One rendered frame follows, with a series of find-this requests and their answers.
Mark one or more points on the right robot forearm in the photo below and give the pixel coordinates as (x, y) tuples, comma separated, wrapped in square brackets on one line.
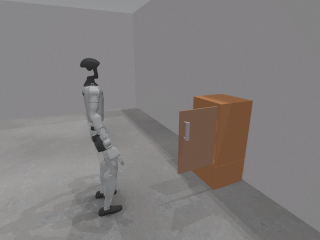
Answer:
[(99, 128)]

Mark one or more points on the robot right hand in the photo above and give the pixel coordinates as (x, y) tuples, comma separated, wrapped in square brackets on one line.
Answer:
[(112, 153)]

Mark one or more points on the cupboard door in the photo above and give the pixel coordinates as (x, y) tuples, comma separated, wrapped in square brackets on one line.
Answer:
[(198, 152)]

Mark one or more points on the handle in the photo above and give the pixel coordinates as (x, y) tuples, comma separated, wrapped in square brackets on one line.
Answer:
[(187, 131)]

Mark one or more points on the robot left shin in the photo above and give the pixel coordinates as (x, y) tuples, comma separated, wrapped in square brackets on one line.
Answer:
[(101, 178)]

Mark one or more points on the robot right foot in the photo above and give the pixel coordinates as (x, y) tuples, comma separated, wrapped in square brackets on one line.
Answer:
[(113, 209)]

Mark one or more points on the right robot upper arm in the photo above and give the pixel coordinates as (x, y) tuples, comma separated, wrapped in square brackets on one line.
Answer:
[(94, 96)]

